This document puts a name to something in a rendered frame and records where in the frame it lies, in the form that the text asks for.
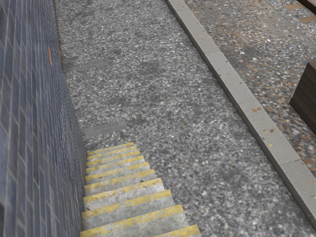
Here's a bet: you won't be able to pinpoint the stairs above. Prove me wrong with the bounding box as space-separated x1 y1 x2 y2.
80 142 201 237

